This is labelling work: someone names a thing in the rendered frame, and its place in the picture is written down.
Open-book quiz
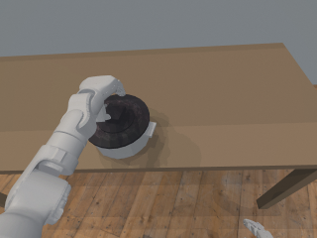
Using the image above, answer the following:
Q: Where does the robot left hand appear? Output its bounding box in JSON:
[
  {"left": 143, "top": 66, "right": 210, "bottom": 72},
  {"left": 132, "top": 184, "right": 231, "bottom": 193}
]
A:
[{"left": 79, "top": 75, "right": 126, "bottom": 123}]

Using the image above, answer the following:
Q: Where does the left robot upper arm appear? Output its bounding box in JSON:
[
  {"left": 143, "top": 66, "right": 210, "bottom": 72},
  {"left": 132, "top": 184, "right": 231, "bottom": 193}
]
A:
[{"left": 0, "top": 169, "right": 71, "bottom": 238}]

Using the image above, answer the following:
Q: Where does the robot right hand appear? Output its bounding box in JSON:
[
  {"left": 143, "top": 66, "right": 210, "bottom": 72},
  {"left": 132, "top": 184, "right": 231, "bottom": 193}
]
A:
[{"left": 243, "top": 218, "right": 273, "bottom": 238}]

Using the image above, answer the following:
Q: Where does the left robot forearm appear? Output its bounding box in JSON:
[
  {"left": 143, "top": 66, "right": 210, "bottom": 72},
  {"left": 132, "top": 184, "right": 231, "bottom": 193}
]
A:
[{"left": 4, "top": 86, "right": 104, "bottom": 211}]

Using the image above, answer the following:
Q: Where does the table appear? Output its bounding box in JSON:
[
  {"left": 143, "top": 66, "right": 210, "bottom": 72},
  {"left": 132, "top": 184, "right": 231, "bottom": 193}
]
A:
[{"left": 0, "top": 43, "right": 317, "bottom": 209}]

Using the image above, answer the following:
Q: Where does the knob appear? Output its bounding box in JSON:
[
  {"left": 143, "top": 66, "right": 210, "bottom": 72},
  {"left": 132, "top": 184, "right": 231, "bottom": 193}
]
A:
[{"left": 105, "top": 103, "right": 127, "bottom": 124}]

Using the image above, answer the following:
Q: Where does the pot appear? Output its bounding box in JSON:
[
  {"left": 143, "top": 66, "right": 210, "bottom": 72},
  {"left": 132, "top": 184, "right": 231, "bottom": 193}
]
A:
[{"left": 96, "top": 121, "right": 157, "bottom": 160}]

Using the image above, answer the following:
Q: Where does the lid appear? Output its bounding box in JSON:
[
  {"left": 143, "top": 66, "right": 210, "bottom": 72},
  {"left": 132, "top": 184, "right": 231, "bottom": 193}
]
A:
[{"left": 88, "top": 94, "right": 150, "bottom": 149}]

